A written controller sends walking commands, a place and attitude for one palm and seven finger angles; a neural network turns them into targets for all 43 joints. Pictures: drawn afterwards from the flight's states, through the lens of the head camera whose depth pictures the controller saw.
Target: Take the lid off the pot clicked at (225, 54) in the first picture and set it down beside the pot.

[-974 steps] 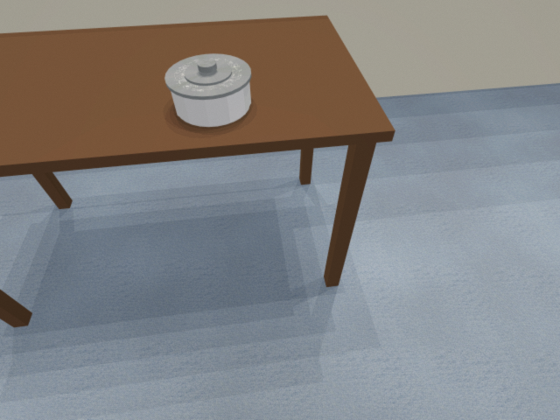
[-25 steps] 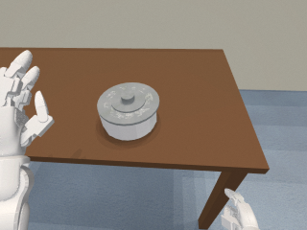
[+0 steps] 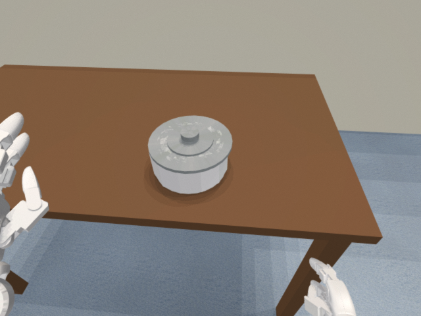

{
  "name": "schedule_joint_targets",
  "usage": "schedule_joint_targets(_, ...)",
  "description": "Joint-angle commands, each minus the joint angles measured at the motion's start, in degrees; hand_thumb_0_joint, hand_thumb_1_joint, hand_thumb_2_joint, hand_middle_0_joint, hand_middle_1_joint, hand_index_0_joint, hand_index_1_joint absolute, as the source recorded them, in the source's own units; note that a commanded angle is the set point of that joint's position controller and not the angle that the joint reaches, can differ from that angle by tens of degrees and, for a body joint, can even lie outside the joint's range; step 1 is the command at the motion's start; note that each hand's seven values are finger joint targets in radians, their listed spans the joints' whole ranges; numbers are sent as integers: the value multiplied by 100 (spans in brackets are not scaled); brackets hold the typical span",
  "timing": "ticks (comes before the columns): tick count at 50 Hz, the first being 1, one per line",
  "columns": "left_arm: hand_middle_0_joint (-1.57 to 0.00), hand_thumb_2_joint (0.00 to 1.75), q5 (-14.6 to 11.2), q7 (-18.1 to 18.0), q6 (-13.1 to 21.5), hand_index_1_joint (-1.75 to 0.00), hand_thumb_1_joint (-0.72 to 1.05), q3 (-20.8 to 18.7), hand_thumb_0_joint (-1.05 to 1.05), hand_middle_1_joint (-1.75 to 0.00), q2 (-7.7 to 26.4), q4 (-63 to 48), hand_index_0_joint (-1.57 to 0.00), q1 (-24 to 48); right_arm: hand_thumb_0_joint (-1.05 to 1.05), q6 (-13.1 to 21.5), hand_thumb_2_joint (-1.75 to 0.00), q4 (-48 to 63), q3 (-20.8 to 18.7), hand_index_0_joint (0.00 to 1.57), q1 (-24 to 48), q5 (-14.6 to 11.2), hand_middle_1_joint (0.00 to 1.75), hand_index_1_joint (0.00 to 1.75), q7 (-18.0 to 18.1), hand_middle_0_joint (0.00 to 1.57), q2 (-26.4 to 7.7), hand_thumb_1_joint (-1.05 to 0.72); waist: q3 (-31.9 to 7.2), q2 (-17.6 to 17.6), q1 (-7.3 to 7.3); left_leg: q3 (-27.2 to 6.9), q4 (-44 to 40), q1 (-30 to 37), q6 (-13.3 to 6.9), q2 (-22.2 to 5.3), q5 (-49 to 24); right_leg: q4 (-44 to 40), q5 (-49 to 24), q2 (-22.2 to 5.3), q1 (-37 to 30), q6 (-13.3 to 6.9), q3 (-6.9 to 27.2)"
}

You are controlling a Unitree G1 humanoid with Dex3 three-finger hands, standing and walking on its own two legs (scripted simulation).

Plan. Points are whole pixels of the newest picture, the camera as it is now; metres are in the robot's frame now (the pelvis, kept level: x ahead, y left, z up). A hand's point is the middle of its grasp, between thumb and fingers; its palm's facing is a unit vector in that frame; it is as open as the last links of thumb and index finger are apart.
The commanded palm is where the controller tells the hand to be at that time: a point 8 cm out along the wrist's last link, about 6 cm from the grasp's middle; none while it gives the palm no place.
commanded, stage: draw the hand back to the body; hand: left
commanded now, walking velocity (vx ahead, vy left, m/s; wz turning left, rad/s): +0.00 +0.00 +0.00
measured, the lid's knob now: (189, 134) +0.47 +0.11 +0.11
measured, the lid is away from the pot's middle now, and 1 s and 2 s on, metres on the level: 0.01 0.01 0.01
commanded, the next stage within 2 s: come to a stop and stand still in 0.06 s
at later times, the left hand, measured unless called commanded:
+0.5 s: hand out of the picture -0.01 +0.16 -0.18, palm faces -0.01 -0.98 -0.21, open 6.9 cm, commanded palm none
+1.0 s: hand out of the picture +0.03 +0.18 -0.17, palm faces -0.01 -0.97 -0.26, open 7.3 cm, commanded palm none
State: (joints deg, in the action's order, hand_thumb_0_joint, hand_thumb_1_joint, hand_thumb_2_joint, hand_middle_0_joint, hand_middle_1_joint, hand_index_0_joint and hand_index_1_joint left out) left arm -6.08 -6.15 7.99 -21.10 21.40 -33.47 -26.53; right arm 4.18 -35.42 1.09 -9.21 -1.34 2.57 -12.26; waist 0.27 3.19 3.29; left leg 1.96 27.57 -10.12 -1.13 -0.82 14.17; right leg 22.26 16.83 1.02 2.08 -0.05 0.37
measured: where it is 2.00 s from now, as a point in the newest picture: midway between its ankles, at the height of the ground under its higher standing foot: outside the picture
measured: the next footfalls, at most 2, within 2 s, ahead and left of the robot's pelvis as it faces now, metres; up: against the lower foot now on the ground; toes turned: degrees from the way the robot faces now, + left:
none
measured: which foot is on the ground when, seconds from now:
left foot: down 0.00-1.00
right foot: down 0.00-1.00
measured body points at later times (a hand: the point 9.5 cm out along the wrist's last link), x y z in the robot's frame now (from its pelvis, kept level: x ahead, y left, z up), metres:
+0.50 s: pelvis -0.03 -0.01 -0.01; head -0.01 -0.02 +0.44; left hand -0.01 +0.21 -0.16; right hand +0.01 -0.27 -0.15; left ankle +0.01 +0.10 -0.74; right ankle -0.04 -0.11 -0.74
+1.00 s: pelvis +0.01 +0.01 +0.00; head +0.02 -0.02 +0.44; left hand +0.04 +0.24 -0.15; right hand +0.01 -0.21 -0.18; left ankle +0.01 +0.10 -0.74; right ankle -0.04 -0.11 -0.74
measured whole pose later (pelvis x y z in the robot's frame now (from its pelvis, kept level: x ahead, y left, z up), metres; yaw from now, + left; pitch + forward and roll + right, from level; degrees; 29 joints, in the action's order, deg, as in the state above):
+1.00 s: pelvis +0.01 +0.01 +0.00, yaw -2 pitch -1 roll +1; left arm 0.7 -3.2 1.3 0.9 8.0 61.3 -14.6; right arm 0.8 -65.7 0.3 -13.7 1.2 1.3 -9.8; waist 2.8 2.7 -0.1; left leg 3.0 27.8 -12.0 -2.1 2.0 14.7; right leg 29.7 19.5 -0.6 9.1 0.2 1.9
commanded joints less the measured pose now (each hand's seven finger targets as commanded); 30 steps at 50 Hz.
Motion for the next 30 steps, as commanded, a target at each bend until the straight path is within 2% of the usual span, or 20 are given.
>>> schedule_joint_targets(1,-20,90,8,-128,370,-30,90,-606,0,-30,1074,-1358,-20,793,0,385,-90,956,-215,20,864,-7,30,30,40,20,-639,-90,-389,145,-91,-92,-300,959,-96,-221,-959,-401,-1212,-155,1006,-179,-256)
schedule_joint_targets(4,-20,90,22,-129,330,-30,90,-550,0,-30,909,-1121,-20,533,0,386,-90,918,-205,20,826,16,30,30,33,20,-630,-90,-411,103,-41,-116,-324,934,-87,-227,-1087,-362,-1294,-144,970,-188,-306)
schedule_joint_targets(8,-20,90,8,-123,298,-30,90,-600,0,-30,935,-1091,-20,465,0,354,-90,933,-202,20,862,5,30,30,28,20,-597,-90,-407,20,-22,-113,-356,893,-87,-233,-1045,-363,-1270,-151,927,-182,-290)
schedule_joint_targets(9,-20,90,846,378,-340,-30,90,1361,0,-30,186,4039,-20,413,0,390,-90,-219,-769,20,486,-66,30,30,-197,20,-1683,-90,239,-383,-658,-946,494,-295,-258,-514,-2161,876,-1849,-616,1751,-81,-219)
schedule_joint_targets(10,-20,90,830,594,-621,-30,90,1201,0,-30,73,4139,-20,395,0,76,-90,-262,-664,20,-21,-25,30,30,-278,20,-1299,-90,-239,-598,-474,-903,417,-140,-139,-504,-1680,733,-1264,-713,1621,-2,-93)
schedule_joint_targets(11,-20,90,490,518,-588,-30,90,1597,0,-30,-212,4878,-20,269,0,321,-90,-494,-563,20,-700,91,30,30,-386,20,-1431,-90,-466,-395,-118,-1011,-265,1197,-436,-762,-2611,1232,-865,-469,2440,-47,-523)
schedule_joint_targets(12,-20,90,578,506,-613,-30,90,1668,0,-30,-209,4689,-20,475,0,133,-90,-703,-639,20,-397,127,30,30,-293,20,-1412,-90,-367,-339,-355,-1554,-35,1092,-533,-1120,-3760,1376,-42,-532,2884,186,-287)
schedule_joint_targets(13,-20,90,654,464,-658,-30,90,1807,0,-30,-352,4975,-20,754,0,13,-90,-780,-469,20,-423,168,30,30,-323,20,-899,-90,-309,-378,-428,-1553,-175,1050,-574,-1004,-3892,1592,573,-375,2855,170,-170)
schedule_joint_targets(15,-20,90,689,427,-733,-30,90,1862,0,-30,-260,5714,-20,932,0,-178,-90,-792,-341,20,-128,255,30,30,-355,20,-845,-90,-135,-496,-363,-1370,-316,399,-580,-900,-2428,1385,871,-436,2476,123,34)
schedule_joint_targets(16,-20,90,724,452,-782,-30,90,1847,0,-30,-127,6194,-20,833,0,-231,-90,-793,-282,20,146,233,30,30,-394,20,-738,-90,-180,-501,-225,-1104,-474,43,-487,-822,-1402,1115,677,-410,2039,123,-30)
schedule_joint_targets(17,-20,90,700,433,-768,-30,90,1871,0,-30,-113,6600,-20,900,0,-335,-90,-752,-254,20,226,287,30,30,-377,20,-845,-90,127,-558,-193,-990,-406,-573,-345,-635,-416,624,320,-455,1566,76,85)
schedule_joint_targets(18,-20,90,710,417,-734,-30,90,1882,0,-30,-28,6982,-20,872,0,-419,-90,-761,-235,20,278,286,30,30,-359,20,-804,-90,349,-912,-179,-695,-260,-796,-159,-374,453,158,243,-557,1409,-65,393)
schedule_joint_targets(19,-20,90,688,396,-700,-30,90,1893,0,-30,58,7293,-20,960,0,-489,-90,-809,-195,20,272,299,30,30,-333,20,-729,-90,435,-1273,-254,-425,28,-638,3,-95,671,-253,653,-776,1587,-247,872)
schedule_joint_targets(20,-20,90,658,374,-680,-30,90,1900,0,-30,131,7531,-20,1109,0,-547,-90,-896,-175,20,210,309,30,30,-317,20,-679,-90,520,-1170,-372,-330,248,-382,86,-16,653,-646,1221,-1014,1956,-423,1279)
schedule_joint_targets(21,-20,90,653,337,-683,-30,90,1901,0,-30,236,7662,-20,1239,0,-599,-90,-1014,-166,20,111,317,30,30,-290,20,-616,-90,591,-906,-458,-326,364,-106,122,-24,577,-843,1508,-1113,2213,-514,1444)
schedule_joint_targets(22,-20,90,627,330,-659,-30,90,1941,0,-30,138,7882,-20,1255,0,-601,-90,-1199,-161,20,-18,318,30,30,-275,20,-575,-90,450,-310,-506,-326,414,51,136,0,477,-877,1512,-1091,2239,-577,1536)
schedule_joint_targets(24,-20,90,597,321,-599,-30,90,1914,0,-30,-96,8316,-20,1064,0,-537,-90,-1517,-174,20,-322,341,30,30,-241,20,-457,-90,264,676,-532,-389,217,59,81,-78,355,-634,1112,-899,1961,-588,1283)
schedule_joint_targets(25,-20,90,591,337,-577,-30,90,1946,0,-30,-109,8525,-20,921,0,-502,-90,-1673,-162,20,-396,321,30,30,-233,20,-439,-90,177,809,-488,-454,88,-75,43,-106,376,-505,904,-786,1719,-556,1142)
schedule_joint_targets(26,-20,90,607,342,-580,-30,90,1951,0,-30,-128,8672,-20,842,0,-501,-90,-1770,-149,20,-371,291,30,30,-228,20,-409,-90,390,470,-418,-501,25,-266,16,-134,484,-553,898,-716,1652,-496,1019)
schedule_joint_targets(30,-20,90,606,345,-539,-30,90,2061,0,-30,-389,9211,-20,588,0,-376,-90,-2322,-137,20,-849,236,30,30,-200,20,-328,-90,93,19,-463,-530,-13,-41,-19,-191,-12,-302,59,-686,1411,-439,879)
